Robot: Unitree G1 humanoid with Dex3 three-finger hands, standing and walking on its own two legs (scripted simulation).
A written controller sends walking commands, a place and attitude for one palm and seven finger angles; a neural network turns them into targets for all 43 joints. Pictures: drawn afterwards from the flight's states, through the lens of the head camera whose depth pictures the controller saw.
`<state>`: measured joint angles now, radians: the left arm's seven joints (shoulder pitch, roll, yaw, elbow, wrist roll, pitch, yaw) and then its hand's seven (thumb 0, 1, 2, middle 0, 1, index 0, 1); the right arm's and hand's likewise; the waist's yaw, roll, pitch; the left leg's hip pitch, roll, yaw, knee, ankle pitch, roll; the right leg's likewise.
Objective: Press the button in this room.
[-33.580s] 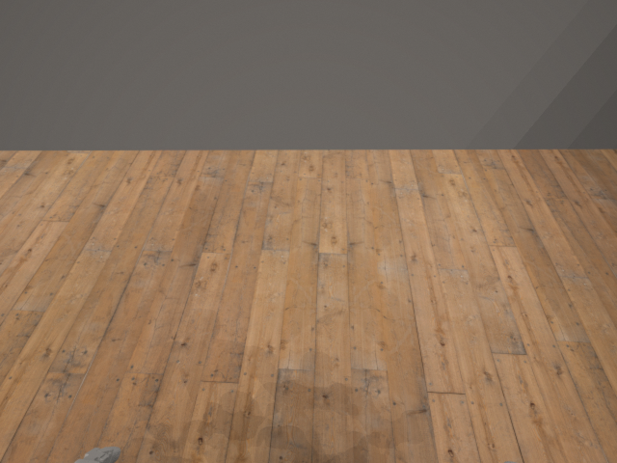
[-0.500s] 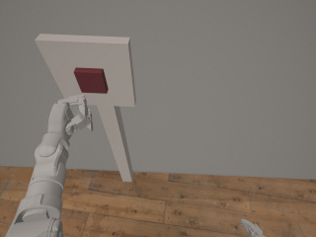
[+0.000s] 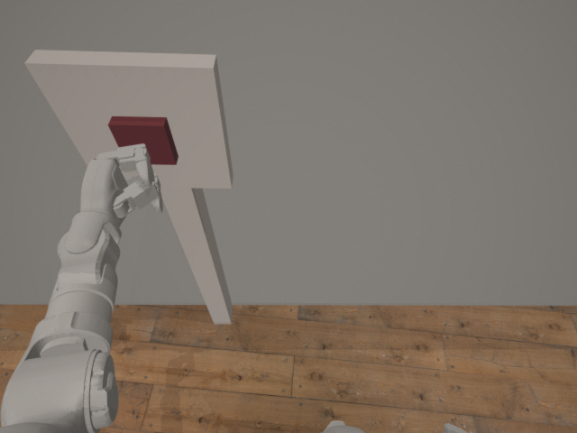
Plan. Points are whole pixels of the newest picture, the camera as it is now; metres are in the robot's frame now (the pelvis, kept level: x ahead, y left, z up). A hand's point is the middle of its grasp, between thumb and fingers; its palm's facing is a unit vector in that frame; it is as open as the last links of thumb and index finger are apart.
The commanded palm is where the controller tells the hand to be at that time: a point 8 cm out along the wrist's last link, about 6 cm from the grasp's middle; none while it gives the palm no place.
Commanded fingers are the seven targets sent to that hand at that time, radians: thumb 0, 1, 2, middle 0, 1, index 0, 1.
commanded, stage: press the button with the knuckle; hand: left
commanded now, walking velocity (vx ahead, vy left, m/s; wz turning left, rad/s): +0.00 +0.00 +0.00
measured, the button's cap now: (146, 139) +0.49 +0.20 +0.13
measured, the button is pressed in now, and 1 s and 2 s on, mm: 0 13 0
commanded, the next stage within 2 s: hold the button down briefly in 0.48 s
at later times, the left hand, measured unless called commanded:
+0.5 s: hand (151, 179) +0.45 +0.20 +0.09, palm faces +0.00 -1.00 -0.02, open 2.9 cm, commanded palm +0.45 +0.23 +0.10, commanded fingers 0.00 0.90 0.90 -1.30 -1.50 -1.30 -1.50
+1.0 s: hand (151, 178) +0.45 +0.20 +0.09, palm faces +0.00 -1.00 -0.02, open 2.9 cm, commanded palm +0.43 +0.23 +0.10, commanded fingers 0.00 0.90 0.90 -1.30 -1.50 -1.30 -1.50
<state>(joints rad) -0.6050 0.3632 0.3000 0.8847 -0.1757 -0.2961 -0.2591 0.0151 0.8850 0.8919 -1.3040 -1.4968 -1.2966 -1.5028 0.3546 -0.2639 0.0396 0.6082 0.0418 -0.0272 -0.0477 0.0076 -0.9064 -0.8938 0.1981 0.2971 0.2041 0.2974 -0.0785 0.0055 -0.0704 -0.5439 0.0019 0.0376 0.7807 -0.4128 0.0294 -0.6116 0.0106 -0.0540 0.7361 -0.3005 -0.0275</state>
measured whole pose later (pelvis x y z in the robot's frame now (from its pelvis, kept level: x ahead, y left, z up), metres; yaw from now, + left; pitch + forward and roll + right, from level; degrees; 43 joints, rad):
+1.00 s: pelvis -0.03 +0.00 -0.01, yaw +3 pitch +14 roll -2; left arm -0.91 0.46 0.26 1.20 -0.15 -0.35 -0.25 -0.01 0.75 0.96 -1.30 -1.50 -1.37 -1.50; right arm 0.39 -0.29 0.06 0.67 0.02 -0.08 -0.05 0.01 -0.91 -0.89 0.20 0.30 0.20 0.30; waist -0.12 0.00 -0.06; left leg -0.73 -0.01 -0.01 0.88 -0.39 0.03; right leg -0.76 -0.01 -0.10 0.80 -0.28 -0.03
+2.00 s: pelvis +0.00 +0.00 +0.00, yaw +2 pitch +6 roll -1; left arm -0.27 0.27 0.18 0.46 -0.23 -0.20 -0.24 0.01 0.90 0.90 -1.31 -1.50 -1.30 -1.50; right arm 0.23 -0.25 0.06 0.56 0.05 -0.07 -0.06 0.01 -0.91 -0.89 0.20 0.30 0.20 0.30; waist -0.01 0.02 -0.06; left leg -0.44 -0.01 0.00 0.76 -0.41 0.02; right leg -0.50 0.00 -0.09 0.72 -0.32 -0.03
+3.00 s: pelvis +0.02 +0.00 +0.03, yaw +2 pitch -5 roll -1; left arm 0.42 0.30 0.22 -0.36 -0.06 -0.07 0.10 0.01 0.90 0.90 -1.31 -1.50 -1.30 -1.50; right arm 0.21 -0.22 0.05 0.62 0.00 -0.11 -0.06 0.01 -0.90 -0.89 0.20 0.30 0.20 0.30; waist 0.06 0.06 0.01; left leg -0.06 -0.02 0.01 0.43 -0.29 0.03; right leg -0.13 0.00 -0.06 0.42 -0.21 -0.02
